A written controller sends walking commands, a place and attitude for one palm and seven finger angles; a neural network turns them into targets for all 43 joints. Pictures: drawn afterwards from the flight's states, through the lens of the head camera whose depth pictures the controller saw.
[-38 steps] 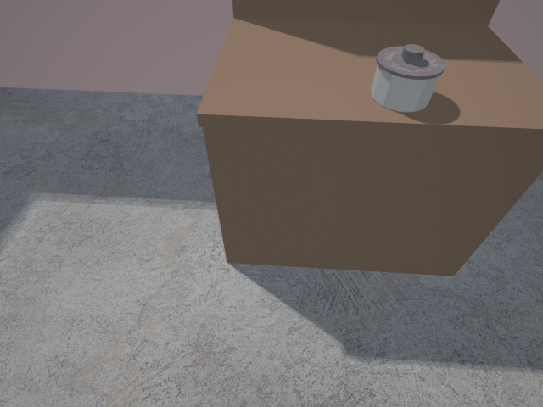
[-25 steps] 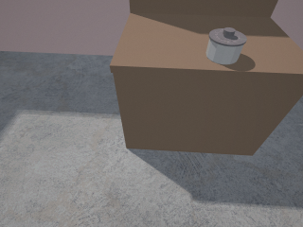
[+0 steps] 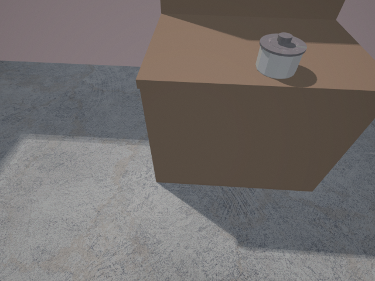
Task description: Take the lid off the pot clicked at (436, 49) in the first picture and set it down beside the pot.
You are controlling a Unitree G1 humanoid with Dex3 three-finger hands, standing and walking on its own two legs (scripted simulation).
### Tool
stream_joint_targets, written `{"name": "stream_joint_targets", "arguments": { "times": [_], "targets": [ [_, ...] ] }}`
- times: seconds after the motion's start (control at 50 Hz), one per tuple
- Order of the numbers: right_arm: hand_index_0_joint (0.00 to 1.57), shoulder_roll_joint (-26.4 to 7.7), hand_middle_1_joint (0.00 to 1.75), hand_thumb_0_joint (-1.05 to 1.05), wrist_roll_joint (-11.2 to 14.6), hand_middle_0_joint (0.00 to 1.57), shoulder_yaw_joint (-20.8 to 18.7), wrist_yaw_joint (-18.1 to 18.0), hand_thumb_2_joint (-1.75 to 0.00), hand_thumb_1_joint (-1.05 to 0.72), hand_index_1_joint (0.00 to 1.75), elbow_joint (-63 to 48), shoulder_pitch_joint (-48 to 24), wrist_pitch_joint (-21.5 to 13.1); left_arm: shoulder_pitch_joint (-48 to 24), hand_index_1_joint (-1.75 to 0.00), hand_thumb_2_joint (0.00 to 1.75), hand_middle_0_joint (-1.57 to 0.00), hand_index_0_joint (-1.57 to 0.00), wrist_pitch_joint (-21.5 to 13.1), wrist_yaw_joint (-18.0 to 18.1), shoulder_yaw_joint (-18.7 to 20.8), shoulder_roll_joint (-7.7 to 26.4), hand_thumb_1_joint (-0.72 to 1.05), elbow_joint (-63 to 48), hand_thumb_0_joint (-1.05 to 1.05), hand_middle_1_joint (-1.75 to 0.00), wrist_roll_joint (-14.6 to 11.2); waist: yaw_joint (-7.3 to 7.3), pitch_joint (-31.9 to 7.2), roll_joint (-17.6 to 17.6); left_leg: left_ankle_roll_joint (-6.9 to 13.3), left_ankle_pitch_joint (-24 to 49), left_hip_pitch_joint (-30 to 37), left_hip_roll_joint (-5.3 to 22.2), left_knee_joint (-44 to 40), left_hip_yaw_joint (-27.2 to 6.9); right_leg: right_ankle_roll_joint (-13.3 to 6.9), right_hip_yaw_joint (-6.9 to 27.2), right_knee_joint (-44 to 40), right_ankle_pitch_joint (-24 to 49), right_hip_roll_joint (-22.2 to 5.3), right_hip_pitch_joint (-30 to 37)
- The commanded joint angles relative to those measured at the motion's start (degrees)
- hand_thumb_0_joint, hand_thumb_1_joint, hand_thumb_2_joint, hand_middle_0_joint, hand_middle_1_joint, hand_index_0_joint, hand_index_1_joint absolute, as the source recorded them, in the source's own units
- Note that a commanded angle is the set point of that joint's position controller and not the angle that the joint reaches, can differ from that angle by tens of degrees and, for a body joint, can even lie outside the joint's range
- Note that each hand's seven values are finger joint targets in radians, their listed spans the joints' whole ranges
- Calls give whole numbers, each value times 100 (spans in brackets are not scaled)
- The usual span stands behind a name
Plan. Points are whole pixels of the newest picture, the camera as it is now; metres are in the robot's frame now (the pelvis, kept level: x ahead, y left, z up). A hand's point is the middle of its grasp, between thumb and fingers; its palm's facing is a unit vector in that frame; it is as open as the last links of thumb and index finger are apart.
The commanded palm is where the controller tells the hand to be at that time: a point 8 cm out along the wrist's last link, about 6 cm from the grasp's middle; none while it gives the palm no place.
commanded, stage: walk to a spot facing it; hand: left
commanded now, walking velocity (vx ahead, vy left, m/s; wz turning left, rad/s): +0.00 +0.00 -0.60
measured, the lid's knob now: (284, 38) +0.89 -0.31 +0.12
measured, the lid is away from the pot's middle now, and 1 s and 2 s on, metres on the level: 0.00 0.00 0.00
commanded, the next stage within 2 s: none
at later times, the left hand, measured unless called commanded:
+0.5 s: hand out of the picture +0.05 +0.16 -0.17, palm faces -0.17 -0.94 -0.30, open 7.4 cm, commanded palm none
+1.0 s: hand out of the picture +0.13 +0.18 -0.17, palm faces -0.42 -0.87 -0.26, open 7.4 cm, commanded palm none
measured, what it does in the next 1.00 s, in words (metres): steps on the spot, turning right: left foot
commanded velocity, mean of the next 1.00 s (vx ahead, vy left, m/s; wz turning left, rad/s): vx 0.00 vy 0.00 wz -0.60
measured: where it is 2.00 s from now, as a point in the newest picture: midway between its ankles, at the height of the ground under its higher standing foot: outside the picture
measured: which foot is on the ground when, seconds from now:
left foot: down 0.00-0.38, up 0.40-0.98, down 1.00-1.00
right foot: down 0.00-0.98, up 1.00-1.00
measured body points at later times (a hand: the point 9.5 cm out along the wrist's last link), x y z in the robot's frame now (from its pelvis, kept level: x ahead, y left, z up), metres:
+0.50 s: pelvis -0.02 -0.04 -0.02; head +0.01 -0.08 +0.43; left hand +0.06 +0.20 -0.15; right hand -0.01 -0.30 -0.18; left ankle -0.02 +0.12 -0.68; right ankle -0.02 -0.11 -0.75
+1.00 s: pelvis -0.02 +0.01 -0.01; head +0.01 +0.00 +0.44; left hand +0.16 +0.22 -0.15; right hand -0.03 -0.28 -0.13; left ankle +0.03 +0.12 -0.75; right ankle -0.02 -0.11 -0.74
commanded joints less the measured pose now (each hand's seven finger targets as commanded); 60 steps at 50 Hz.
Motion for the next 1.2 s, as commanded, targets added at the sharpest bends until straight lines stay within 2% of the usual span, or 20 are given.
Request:
{"name": "stream_joint_targets", "arguments": {
  "times": [0.0,0.04,0.14,0.2,0.26,0.32,0.34,0.36,0.38,0.42,0.48,0.7,0.88,0.92,0.94,0.96,0.98,1.0,1.06,1.18],
  "targets": [
    [20,-999,30,0,-21,20,-212,-110,-90,-90,30,-306,-106,-152,-59,-30,90,-20,-20,-79,54,264,1068,90,-340,0,-30,-20,14,-295,-38,141,973,257,671,-148,-418,-161,657,-274,1183,-628,-212],
    [20,-577,30,0,-26,20,-170,-138,-90,-90,30,-302,156,-84,141,-30,90,-20,-20,32,72,241,690,90,-339,0,-30,-28,-16,-288,-88,73,1032,279,695,74,-239,-138,718,-34,1491,-603,-387],
    [20,-724,30,0,-34,20,-345,-189,-90,-90,30,-647,255,50,217,-30,90,-20,-20,208,26,359,671,90,-661,0,-30,1,-21,-68,207,176,453,190,1006,151,-231,-114,726,634,1027,-295,-1111],
    [20,-875,30,0,-46,20,-468,-188,-90,-90,30,-876,193,50,290,-30,90,-20,-20,281,-38,412,473,90,-853,0,-30,14,17,16,943,629,419,1,1718,-298,-632,20,232,1951,-487,58,-1497],
    [20,-783,30,0,-67,20,-525,-184,-90,-90,30,-1084,21,10,396,-30,90,-20,-20,327,-79,494,320,90,-1042,0,-30,23,120,30,1062,1011,1163,-159,2166,-301,-415,84,71,2909,-1595,-293,-1626],
    [20,-779,30,0,-78,20,-571,-167,-90,-90,30,-1185,-185,55,1119,-30,90,-20,-20,244,-118,536,259,90,-935,0,-30,50,467,-290,381,439,1030,-477,1738,1086,443,71,-226,1268,-367,-278,-510],
    [20,-544,30,0,-43,20,-540,-150,-90,-90,30,-1221,-86,110,1336,-30,90,-20,-20,174,-79,598,519,90,-871,0,-30,94,534,-278,-723,47,-87,-1025,1113,2296,796,-14,423,92,668,-559,-112],
    [20,-73,30,0,-36,20,-435,-125,-90,-90,30,-1445,-12,136,1401,-30,90,-20,-20,101,23,724,1155,90,-925,0,-30,123,480,-84,-2405,-289,-2278,-2572,239,3853,828,-479,2788,-525,2164,-1931,226],
    [20,-238,30,0,-31,20,-442,-153,-90,-90,30,-1498,-200,181,1549,-30,90,-20,-20,137,84,688,1057,90,-954,0,-30,7,533,-151,-1666,-192,-2279,-2471,274,4293,-27,-855,2789,-549,2402,-2042,21],
    [20,-252,30,0,-25,20,-485,-131,-90,-90,30,-1419,-232,185,964,-30,90,-20,-20,144,115,706,779,90,-1129,0,-30,9,298,-5,-1081,-178,-1586,-2569,456,4642,-204,-972,2549,-531,1249,-1639,-255],
    [20,-164,30,0,-62,20,-470,-110,-90,-90,30,-1325,-154,177,771,-30,90,-20,-20,77,74,644,572,90,-1253,0,-30,-23,169,-206,-464,-302,-876,-2474,451,4553,-263,-932,2054,-374,1559,-1269,-139],
    [20,-123,30,0,-57,20,-463,-167,-90,-90,30,-1644,-442,198,1070,-30,90,-20,-20,112,36,717,589,90,-1289,0,-30,12,330,-425,-635,-382,-923,-2478,232,3631,-373,-988,2557,-405,1340,-1038,255],
    [20,-105,30,0,48,20,-454,-190,-90,-90,30,-1852,-98,109,557,-30,90,-20,-20,217,28,777,792,90,-1570,0,-30,51,216,-573,-873,-143,-1151,-1128,-140,1670,-399,-938,3088,-303,1456,-792,-367],
    [20,-144,30,0,67,20,-460,-217,-90,-90,30,-1742,509,56,291,-30,90,-20,-20,246,33,778,788,90,-1654,0,-30,30,-61,-764,-839,-71,-453,5,-148,494,-364,-596,2893,-35,1026,-519,-972],
    [20,-349,30,0,49,20,-495,-255,-90,-90,30,-1691,819,3,209,-30,90,-20,-20,259,10,744,620,90,-1744,0,-30,1,-214,-869,-425,111,-337,941,310,-89,-746,-305,2460,426,208,-68,-1753],
    [20,-867,30,0,-23,20,-583,-271,-90,-90,30,-1771,758,-22,310,-30,90,-20,-20,263,-63,679,260,90,-1810,0,-30,-43,-192,-795,1179,455,-814,1401,1732,-870,-2284,26,1411,1610,-1229,756,-2830],
    [20,-1038,30,0,-33,20,-602,-256,-90,-90,30,-1914,549,10,160,-30,90,-20,-20,235,-85,719,379,90,-1838,0,-30,48,-122,-350,1306,880,-279,694,2628,-909,-2902,279,586,2970,-1914,562,-3160],
    [20,-834,30,0,-71,20,-509,-254,-90,-90,30,-2037,289,10,230,-30,90,-20,-20,229,-136,785,548,90,-1806,0,-30,108,24,-129,750,1089,85,-1,2523,-860,-2561,358,624,3830,-1615,250,-2914],
    [20,-384,30,0,-95,20,-354,-245,-90,-90,30,-2093,-209,-43,551,-30,90,-20,-20,325,-239,766,427,90,-1509,0,-30,94,337,8,778,802,758,-572,1520,-628,-883,437,411,4804,-781,116,-2611],
    [20,-505,30,0,-91,20,-427,-233,-90,-90,30,-1745,726,-43,-41,-30,90,-20,-20,387,-284,601,158,90,-1667,0,-30,23,-62,-37,975,916,2002,388,1574,-244,-244,520,-82,3669,-901,-195,-2697]
  ]
}}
